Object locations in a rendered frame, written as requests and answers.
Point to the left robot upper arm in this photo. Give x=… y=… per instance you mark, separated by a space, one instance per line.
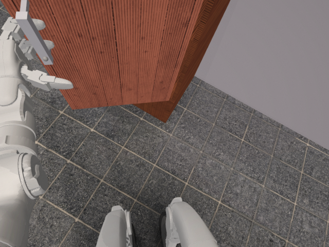
x=22 y=181

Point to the left robot thigh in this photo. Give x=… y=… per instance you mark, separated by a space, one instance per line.
x=116 y=227

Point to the cupboard door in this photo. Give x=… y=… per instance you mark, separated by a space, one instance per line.
x=115 y=52

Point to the robot thigh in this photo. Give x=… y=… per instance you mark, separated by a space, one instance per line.
x=191 y=229
x=116 y=227

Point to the handle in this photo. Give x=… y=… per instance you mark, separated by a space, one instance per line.
x=28 y=27

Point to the right robot thigh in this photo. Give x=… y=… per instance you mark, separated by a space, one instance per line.
x=191 y=229

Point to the left robot forearm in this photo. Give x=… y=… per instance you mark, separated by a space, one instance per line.
x=17 y=123

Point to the left robot hand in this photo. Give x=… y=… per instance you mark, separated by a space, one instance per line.
x=13 y=58

